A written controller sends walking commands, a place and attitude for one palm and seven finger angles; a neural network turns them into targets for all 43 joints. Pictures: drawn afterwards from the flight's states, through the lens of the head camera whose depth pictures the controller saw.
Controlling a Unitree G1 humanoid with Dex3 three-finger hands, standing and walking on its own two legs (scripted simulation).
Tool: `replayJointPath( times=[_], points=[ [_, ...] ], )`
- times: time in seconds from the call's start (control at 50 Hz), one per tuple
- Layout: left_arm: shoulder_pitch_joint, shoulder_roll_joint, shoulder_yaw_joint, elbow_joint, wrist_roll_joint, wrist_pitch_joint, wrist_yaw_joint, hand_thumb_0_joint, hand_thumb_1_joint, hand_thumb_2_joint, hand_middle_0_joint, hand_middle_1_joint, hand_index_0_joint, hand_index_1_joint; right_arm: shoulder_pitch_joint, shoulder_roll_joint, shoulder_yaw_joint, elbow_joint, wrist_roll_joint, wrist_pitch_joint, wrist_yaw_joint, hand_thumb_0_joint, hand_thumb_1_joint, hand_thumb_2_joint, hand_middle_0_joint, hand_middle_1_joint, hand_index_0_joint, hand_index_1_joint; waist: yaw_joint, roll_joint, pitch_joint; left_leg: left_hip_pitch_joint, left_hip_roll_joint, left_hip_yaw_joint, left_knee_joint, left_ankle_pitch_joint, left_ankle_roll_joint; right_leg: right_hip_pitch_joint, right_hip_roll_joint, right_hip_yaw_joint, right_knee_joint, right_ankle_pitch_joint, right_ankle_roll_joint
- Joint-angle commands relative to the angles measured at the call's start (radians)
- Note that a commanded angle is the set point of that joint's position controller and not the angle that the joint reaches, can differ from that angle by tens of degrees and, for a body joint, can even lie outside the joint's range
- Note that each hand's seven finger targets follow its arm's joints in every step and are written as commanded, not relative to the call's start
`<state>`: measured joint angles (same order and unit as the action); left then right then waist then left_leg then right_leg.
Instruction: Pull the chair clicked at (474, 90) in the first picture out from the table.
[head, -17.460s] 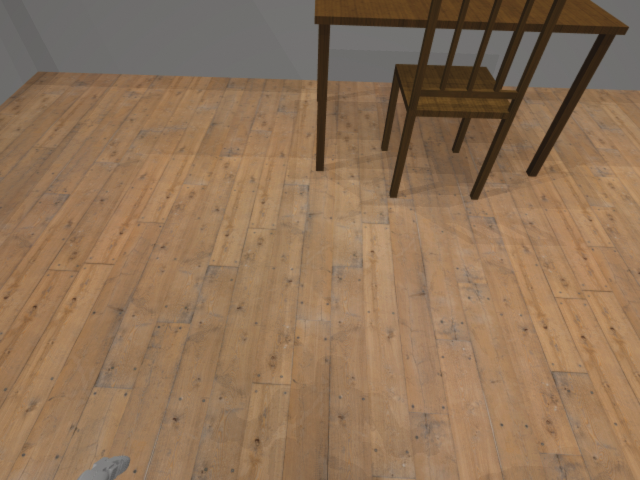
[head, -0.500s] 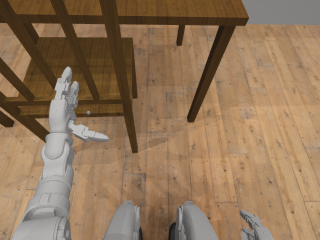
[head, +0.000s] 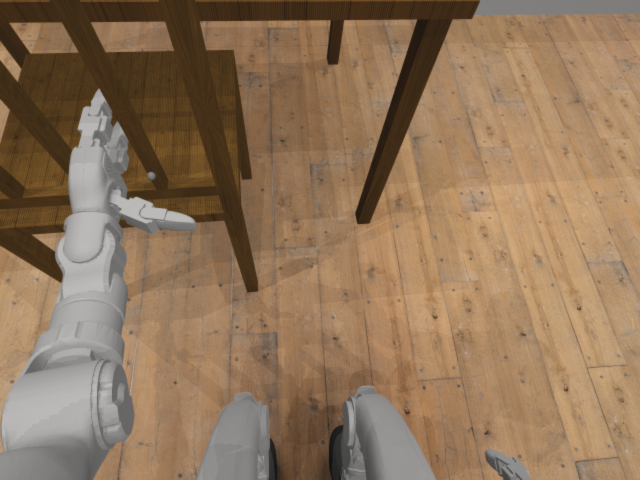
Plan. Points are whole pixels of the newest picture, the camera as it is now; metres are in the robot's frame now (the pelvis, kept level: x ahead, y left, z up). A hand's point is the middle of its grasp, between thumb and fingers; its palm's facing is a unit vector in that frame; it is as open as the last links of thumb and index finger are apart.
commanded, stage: push the fingers through the gap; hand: left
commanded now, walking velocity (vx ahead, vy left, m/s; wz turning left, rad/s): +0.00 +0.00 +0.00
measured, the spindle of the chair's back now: (20, 104) +0.54 +0.33 +0.08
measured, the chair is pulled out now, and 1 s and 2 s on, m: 0.00 0.00 0.00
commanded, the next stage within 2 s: hook a spindle and tug to test in 0.96 s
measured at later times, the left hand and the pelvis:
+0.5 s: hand (149, 146) +0.51 +0.20 +0.04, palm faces +0.09 -1.00 -0.02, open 17.0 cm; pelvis +0.00 +0.00 -0.01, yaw +0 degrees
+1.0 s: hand (146, 142) +0.52 +0.20 +0.04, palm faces +0.10 -0.99 -0.02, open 17.0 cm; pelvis +0.00 +0.00 +0.00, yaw -1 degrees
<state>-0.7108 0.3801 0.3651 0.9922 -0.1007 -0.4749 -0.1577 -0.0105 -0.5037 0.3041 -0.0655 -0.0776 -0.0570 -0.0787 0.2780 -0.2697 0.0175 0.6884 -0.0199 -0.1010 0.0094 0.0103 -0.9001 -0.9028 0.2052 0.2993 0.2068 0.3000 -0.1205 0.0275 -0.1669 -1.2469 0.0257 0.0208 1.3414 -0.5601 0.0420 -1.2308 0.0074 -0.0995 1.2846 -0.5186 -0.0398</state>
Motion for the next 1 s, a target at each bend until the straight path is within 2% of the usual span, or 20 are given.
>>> replayJointPath(
  times=[0.0, 0.02, 0.1, 0.16, 0.24, 0.28, 0.32, 0.34, 0.42, 0.44, 0.54, 0.66, 0.74, 0.76, 0.82, 0.84, 0.88, 0.9, 0.94, 0.98],
  points=[
    [-0.394, 0.214, 0.019, -0.212, -0.012, -0.084, 0.000, 0.000, -0.500, 0.300, -0.060, -0.080, -0.060, -0.080, 0.119, -0.173, -0.067, -0.069, -0.002, -0.025, -0.011, 0.000, -0.900, -0.900, 0.200, 0.300, 0.200, 0.300, -0.008, 0.094, -0.541, 0.396, -0.019, -0.101, -0.156, 0.364, -0.038, 0.255, 0.027, 0.086, -0.146, 0.301, 0.012],
    [-0.399, 0.240, 0.038, -0.200, -0.008, -0.084, 0.003, 0.000, -0.500, 0.300, -0.060, -0.080, -0.060, -0.080, 0.129, -0.180, -0.067, -0.065, -0.005, -0.024, -0.011, 0.000, -0.900, -0.900, 0.200, 0.300, 0.200, 0.300, -0.010, 0.090, -0.538, 0.406, -0.016, -0.109, -0.158, 0.378, -0.040, 0.243, 0.029, 0.081, -0.139, 0.305, 0.010],
    [-0.429, 0.221, 0.020, -0.145, 0.000, -0.073, 0.004, 0.000, -0.500, 0.300, -0.060, -0.080, -0.060, -0.080, 0.137, -0.177, -0.064, -0.054, -0.005, -0.014, -0.007, 0.000, -0.900, -0.900, 0.200, 0.300, 0.200, 0.300, -0.027, 0.073, -0.497, 0.374, -0.016, -0.105, -0.156, 0.353, -0.036, 0.236, 0.028, 0.081, -0.149, 0.292, 0.013],
    [-0.430, 0.275, 0.063, -0.105, 0.008, -0.071, 0.010, 0.000, -0.500, 0.300, -0.060, -0.080, -0.060, -0.080, 0.142, -0.182, -0.061, -0.055, -0.006, -0.006, -0.009, 0.000, -0.900, -0.900, 0.200, 0.300, 0.200, 0.300, -0.023, 0.050, -0.482, 0.324, -0.019, -0.097, -0.153, 0.328, -0.030, 0.259, 0.027, 0.088, -0.151, 0.286, 0.014],
    [-0.519, 0.284, 0.052, -0.093, 0.019, -0.083, 0.007, 0.000, -0.500, 0.300, -0.060, -0.080, -0.060, -0.080, 0.143, -0.179, -0.055, -0.053, -0.009, -0.007, -0.008, 0.000, -0.900, -0.900, 0.200, 0.300, 0.200, 0.300, -0.042, 0.099, -0.480, 0.314, -0.020, -0.096, -0.140, 0.299, -0.026, 0.226, 0.027, 0.095, -0.151, 0.259, 0.013],
    [-0.528, 0.316, 0.069, -0.081, 0.026, -0.087, 0.005, 0.000, -0.500, 0.300, -0.060, -0.080, -0.060, -0.080, 0.154, -0.186, -0.056, -0.052, -0.011, -0.006, -0.008, 0.000, -0.900, -0.900, 0.200, 0.300, 0.200, 0.300, -0.040, 0.092, -0.508, 0.326, -0.017, -0.103, -0.135, 0.320, -0.027, 0.231, 0.030, 0.093, -0.144, 0.271, 0.010],
    [-0.583, 0.305, 0.049, -0.096, 0.027, -0.092, -0.002, 0.000, -0.500, 0.300, -0.060, -0.080, -0.060, -0.080, 0.161, -0.189, -0.056, -0.049, -0.013, -0.006, -0.007, 0.000, -0.900, -0.900, 0.200, 0.300, 0.200, 0.300, -0.056, 0.124, -0.541, 0.371, -0.015, -0.114, -0.130, 0.350, -0.030, 0.198, 0.029, 0.086, -0.134, 0.280, 0.010],
    [-0.577, 0.312, 0.055, -0.094, 0.028, -0.090, -0.004, 0.000, -0.500, 0.300, -0.060, -0.080, -0.060, -0.080, 0.162, -0.188, -0.056, -0.047, -0.013, -0.005, -0.006, 0.000, -0.900, -0.900, 0.200, 0.300, 0.200, 0.300, -0.046, 0.152, -0.554, 0.386, -0.014, -0.113, -0.129, 0.362, -0.034, 0.196, 0.029, 0.085, -0.135, 0.283, 0.009],
    [-0.569, 0.354, 0.085, -0.010, 0.028, -0.057, -0.012, 0.000, -0.500, 0.300, -0.060, -0.080, -0.060, -0.080, 0.180, -0.200, -0.050, -0.044, -0.013, 0.004, -0.007, 0.000, -0.900, -0.900, 0.200, 0.300, 0.200, 0.300, -0.061, 0.097, -0.526, 0.330, -0.013, -0.116, -0.121, 0.340, -0.027, 0.203, 0.032, 0.085, -0.135, 0.275, 0.011],
    [-0.597, 0.334, 0.060, -0.007, 0.032, -0.048, -0.013, 0.000, -0.500, 0.300, -0.060, -0.080, -0.060, -0.080, 0.174, -0.194, -0.046, -0.044, -0.011, 0.006, -0.007, 0.000, -0.900, -0.900, 0.200, 0.300, 0.200, 0.300, -0.073, 0.107, -0.504, 0.310, -0.012, -0.112, -0.117, 0.329, -0.024, 0.194, 0.030, 0.087, -0.139, 0.270, 0.013],
    [-0.668, 0.356, 0.065, -0.068, 0.039, -0.054, -0.007, 0.000, -0.500, 0.300, -0.060, -0.080, -0.060, -0.080, 0.192, -0.201, -0.050, -0.044, -0.017, 0.011, -0.004, 0.000, -0.900, -0.900, 0.200, 0.300, 0.200, 0.300, -0.072, 0.166, -0.584, 0.408, -0.004, -0.135, -0.118, 0.395, -0.035, 0.158, 0.033, 0.076, -0.129, 0.286, 0.009],
    [-0.585, 0.365, 0.092, -0.015, 0.041, -0.033, 0.000, 0.000, -0.500, 0.300, -0.060, -0.080, -0.060, -0.080, 0.204, -0.199, -0.047, -0.048, -0.017, 0.027, 0.004, 0.000, -0.900, -0.900, 0.200, 0.300, 0.200, 0.300, -0.061, 0.123, -0.553, 0.367, -0.002, -0.126, -0.124, 0.388, -0.031, 0.193, 0.035, 0.074, -0.135, 0.294, 0.012],
    [-0.586, 0.384, 0.102, -0.071, 0.046, -0.039, 0.002, 0.000, -0.500, 0.300, -0.060, -0.080, -0.060, -0.080, 0.202, -0.195, -0.047, -0.055, -0.016, 0.033, 0.008, 0.000, -0.900, -0.900, 0.200, 0.300, 0.200, 0.300, -0.047, 0.151, -0.571, 0.384, -0.001, -0.122, -0.130, 0.411, -0.034, 0.213, 0.036, 0.078, -0.136, 0.314, 0.009],
    [-0.573, 0.361, 0.089, -0.081, 0.041, -0.042, 0.001, 0.000, -0.500, 0.300, -0.060, -0.080, -0.060, -0.080, 0.202, -0.192, -0.048, -0.058, -0.015, 0.032, 0.010, 0.000, -0.900, -0.900, 0.200, 0.300, 0.200, 0.300, -0.047, 0.160, -0.585, 0.400, -0.002, -0.121, -0.130, 0.421, -0.034, 0.216, 0.037, 0.079, -0.139, 0.322, 0.010],
    [-0.583, 0.377, 0.103, -0.096, 0.035, -0.059, 0.003, 0.000, -0.500, 0.300, -0.060, -0.080, -0.060, -0.080, 0.204, -0.194, -0.051, -0.052, -0.015, 0.030, 0.009, 0.000, -0.900, -0.900, 0.200, 0.300, 0.200, 0.300, -0.055, 0.122, -0.571, 0.393, 0.000, -0.122, -0.131, 0.411, -0.032, 0.223, 0.039, 0.079, -0.142, 0.321, 0.011],
    [-0.579, 0.343, 0.075, -0.089, 0.033, -0.059, 0.001, 0.000, -0.500, 0.300, -0.060, -0.080, -0.060, -0.080, 0.198, -0.187, -0.049, -0.050, -0.013, 0.030, 0.009, 0.000, -0.900, -0.900, 0.200, 0.300, 0.200, 0.300, -0.060, 0.141, -0.551, 0.391, -0.001, -0.119, -0.135, 0.407, -0.032, 0.218, 0.039, 0.080, -0.149, 0.319, 0.012],
    [-0.585, 0.335, 0.068, -0.091, 0.033, -0.060, 0.001, 0.000, -0.500, 0.300, -0.060, -0.080, -0.060, -0.080, 0.197, -0.187, -0.050, -0.045, -0.015, 0.029, 0.010, 0.000, -0.900, -0.900, 0.200, 0.300, 0.200, 0.300, -0.060, 0.144, -0.538, 0.387, -0.002, -0.119, -0.141, 0.384, -0.032, 0.215, 0.038, 0.080, -0.154, 0.300, 0.012],
    [-0.563, 0.356, 0.090, -0.080, 0.033, -0.059, 0.003, 0.000, -0.500, 0.300, -0.060, -0.080, -0.060, -0.080, 0.200, -0.191, -0.052, -0.042, -0.015, 0.030, 0.010, 0.000, -0.900, -0.900, 0.200, 0.300, 0.200, 0.300, -0.051, 0.141, -0.536, 0.383, -0.002, -0.118, -0.144, 0.376, -0.034, 0.220, 0.038, 0.080, -0.156, 0.294, 0.010],
    [-0.570, 0.341, 0.072, -0.051, 0.035, -0.055, -0.001, 0.000, -0.500, 0.300, -0.060, -0.080, -0.060, -0.080, 0.199, -0.192, -0.050, -0.037, -0.013, 0.031, 0.008, 0.000, -0.900, -0.900, 0.200, 0.300, 0.200, 0.300, -0.067, 0.125, -0.497, 0.374, -0.001, -0.123, -0.147, 0.365, -0.032, 0.199, 0.038, 0.077, -0.159, 0.285, 0.010],
    [-0.561, 0.332, 0.064, -0.041, 0.036, -0.052, -0.006, 0.000, -0.500, 0.300, -0.060, -0.080, -0.060, -0.080, 0.197, -0.190, -0.050, -0.038, -0.013, 0.031, 0.008, 0.000, -0.900, -0.900, 0.200, 0.300, 0.200, 0.300, -0.065, 0.125, -0.490, 0.367, -0.002, -0.120, -0.147, 0.354, -0.031, 0.200, 0.038, 0.078, -0.161, 0.276, 0.009]
  ],
)
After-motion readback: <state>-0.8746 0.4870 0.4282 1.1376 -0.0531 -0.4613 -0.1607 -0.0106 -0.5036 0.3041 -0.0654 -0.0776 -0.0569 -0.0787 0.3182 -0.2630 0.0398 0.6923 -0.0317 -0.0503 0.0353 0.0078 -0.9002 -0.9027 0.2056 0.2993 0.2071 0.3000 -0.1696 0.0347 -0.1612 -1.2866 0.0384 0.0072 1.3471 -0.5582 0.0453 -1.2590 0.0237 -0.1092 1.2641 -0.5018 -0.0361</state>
